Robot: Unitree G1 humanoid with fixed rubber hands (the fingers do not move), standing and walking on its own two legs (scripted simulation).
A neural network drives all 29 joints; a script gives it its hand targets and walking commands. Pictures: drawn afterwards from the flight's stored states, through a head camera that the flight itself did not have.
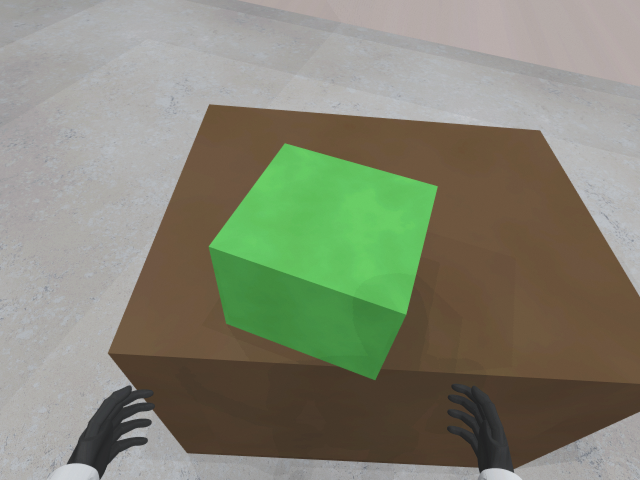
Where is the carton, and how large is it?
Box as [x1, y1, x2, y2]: [209, 143, 437, 379]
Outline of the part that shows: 285,143 209,245 209,250 226,323 375,379 406,313 437,186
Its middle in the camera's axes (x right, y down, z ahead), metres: +0.02 +0.03 +0.63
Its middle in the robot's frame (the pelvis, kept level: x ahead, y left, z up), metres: +0.44 +0.00 -0.02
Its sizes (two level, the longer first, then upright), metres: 0.259 0.245 0.202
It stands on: a pedestal, 0.66 m high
